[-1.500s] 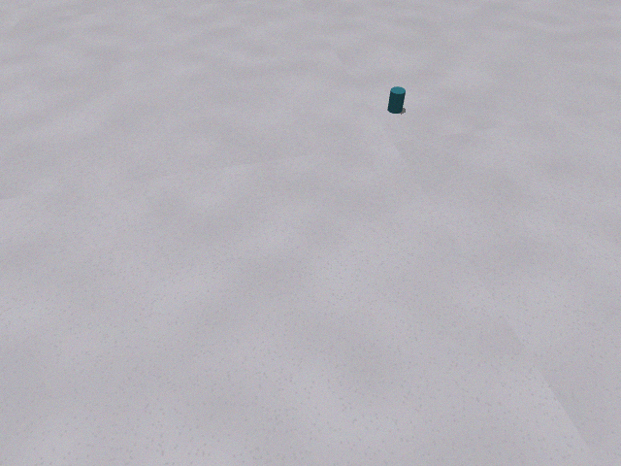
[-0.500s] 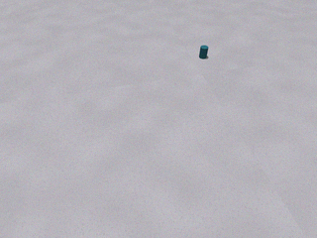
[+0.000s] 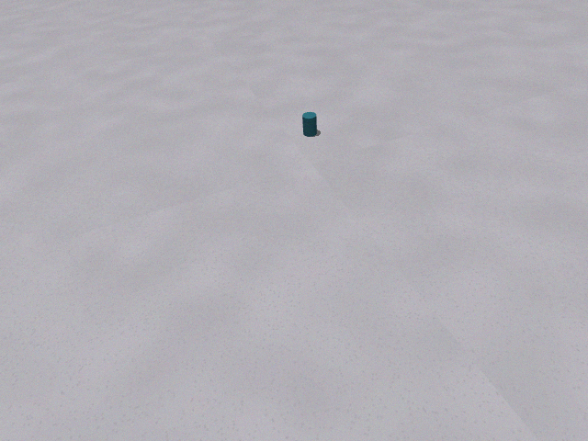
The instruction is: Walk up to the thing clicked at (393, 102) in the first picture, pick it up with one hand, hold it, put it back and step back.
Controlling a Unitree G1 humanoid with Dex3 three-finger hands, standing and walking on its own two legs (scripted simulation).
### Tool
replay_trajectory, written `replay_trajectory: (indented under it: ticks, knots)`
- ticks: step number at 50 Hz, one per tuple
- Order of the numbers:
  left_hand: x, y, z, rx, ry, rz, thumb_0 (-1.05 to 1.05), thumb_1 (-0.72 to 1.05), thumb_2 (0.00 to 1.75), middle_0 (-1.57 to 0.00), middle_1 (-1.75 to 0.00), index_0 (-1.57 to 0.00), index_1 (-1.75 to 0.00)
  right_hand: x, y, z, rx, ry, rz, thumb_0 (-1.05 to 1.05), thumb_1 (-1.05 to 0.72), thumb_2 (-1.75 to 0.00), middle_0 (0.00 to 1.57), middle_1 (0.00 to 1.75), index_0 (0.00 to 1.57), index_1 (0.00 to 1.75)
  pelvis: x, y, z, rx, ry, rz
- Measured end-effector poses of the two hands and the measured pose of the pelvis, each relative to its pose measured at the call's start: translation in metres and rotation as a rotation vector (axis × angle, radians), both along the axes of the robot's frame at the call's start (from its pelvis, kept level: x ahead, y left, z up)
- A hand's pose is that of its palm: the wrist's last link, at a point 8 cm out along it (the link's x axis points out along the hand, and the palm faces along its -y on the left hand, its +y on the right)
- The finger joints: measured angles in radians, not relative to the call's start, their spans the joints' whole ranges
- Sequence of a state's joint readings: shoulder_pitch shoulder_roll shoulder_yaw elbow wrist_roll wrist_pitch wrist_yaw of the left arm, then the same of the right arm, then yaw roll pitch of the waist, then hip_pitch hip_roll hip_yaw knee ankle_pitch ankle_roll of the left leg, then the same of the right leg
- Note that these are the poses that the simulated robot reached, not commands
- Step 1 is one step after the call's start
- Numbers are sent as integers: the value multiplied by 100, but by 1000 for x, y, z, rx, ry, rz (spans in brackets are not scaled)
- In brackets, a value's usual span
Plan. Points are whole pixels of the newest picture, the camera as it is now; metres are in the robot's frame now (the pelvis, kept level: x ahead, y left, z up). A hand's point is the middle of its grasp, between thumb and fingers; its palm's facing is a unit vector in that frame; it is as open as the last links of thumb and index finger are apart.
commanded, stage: walk up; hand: left
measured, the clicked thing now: (309, 124) +2.15 -0.02 -0.69
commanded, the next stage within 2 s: none
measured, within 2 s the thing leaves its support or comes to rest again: neither
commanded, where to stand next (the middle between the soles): +1.82 -0.22 m, yaw -9 degrees
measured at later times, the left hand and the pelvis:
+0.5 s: hand (164, 369) +0.31 +0.27 -0.15, palm faces -0.09 -0.94 -0.34, open 7.4 cm; pelvis +0.28 -0.01 +0.00, yaw -5 degrees
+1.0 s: hand (250, 189) +0.75 +0.15 -0.10, palm faces -0.17 -0.91 -0.38, open 7.4 cm; pelvis +0.58 -0.09 +0.01, yaw -9 degrees
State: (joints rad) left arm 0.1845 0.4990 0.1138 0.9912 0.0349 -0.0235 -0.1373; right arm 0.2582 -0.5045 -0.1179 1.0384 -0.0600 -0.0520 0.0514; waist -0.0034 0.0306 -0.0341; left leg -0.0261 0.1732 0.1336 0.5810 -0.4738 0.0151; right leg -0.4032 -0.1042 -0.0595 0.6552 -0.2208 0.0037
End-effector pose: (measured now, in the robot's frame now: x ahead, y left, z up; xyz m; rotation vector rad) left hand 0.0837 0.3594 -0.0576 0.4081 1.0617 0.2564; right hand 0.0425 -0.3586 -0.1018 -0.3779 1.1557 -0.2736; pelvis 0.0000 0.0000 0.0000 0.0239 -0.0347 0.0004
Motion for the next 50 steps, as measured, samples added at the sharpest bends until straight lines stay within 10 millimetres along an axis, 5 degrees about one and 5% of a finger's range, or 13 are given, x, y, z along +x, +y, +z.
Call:
replay_trajectory:
  ticks: [3,9,13,18,22,25,34,39,43,46,50]
  knots:
    - [19,-24,-5,-5,-48,20,0,91,89,-20,-30,-20,-30,36,-11,-9,11,12,14,1,-91,-90,20,30,20,30,22,-14,-4,-33,-2,-4]
    - [32,-64,-9,-76,56,41,0,91,89,-20,-30,-20,-30,124,7,13,106,-87,85,1,-91,-90,20,30,20,30,74,-27,19,-46,-11,-30]
    - [55,-72,-17,-105,119,39,0,90,89,-21,-30,-20,-30,174,13,28,122,-105,108,1,-91,-90,20,30,21,30,116,-32,24,-44,1,-50]
    - [108,-66,-32,-127,152,30,1,90,89,-21,-30,-20,-30,242,14,35,82,-92,113,1,-91,-90,20,30,21,30,179,-27,19,-60,14,-62]
    - [169,-48,-53,-123,180,11,1,90,89,-21,-30,-20,-30,306,17,33,31,-129,102,1,-91,-90,20,30,21,30,241,-14,3,-50,23,-75]
    - [227,-43,-59,-104,195,-30,1,91,89,-20,-30,-20,-30,335,21,35,9,-181,61,1,-91,-90,20,30,21,30,275,-7,0,-22,20,-93]
    - [428,-64,-20,-99,44,-217,1,91,89,-20,-30,-20,-30,347,13,41,33,-76,-94,1,-91,-90,20,30,21,30,378,-17,23,4,11,-147]
    - [529,-92,-3,-82,-12,-280,0,91,89,-20,-30,-20,-30,363,-7,25,59,19,-160,1,-90,-90,20,30,21,30,443,-37,21,9,10,-155]
    - [607,-123,-4,-56,-63,-295,0,91,89,-20,-30,-20,-30,395,-33,0,76,74,-198,1,-90,-90,20,30,21,30,503,-65,5,13,12,-150]
    - [649,-145,-8,-44,-123,-278,0,91,89,-20,-30,-20,-30,435,-51,-18,83,107,-196,1,-91,-90,20,30,21,30,539,-85,-6,-14,5,-157]
    - [666,-166,-4,-73,-105,-241,0,91,89,-20,-30,-20,-30,509,-59,-12,104,62,-154,1,-91,-90,20,30,21,30,578,-94,7,-25,-2,-157]
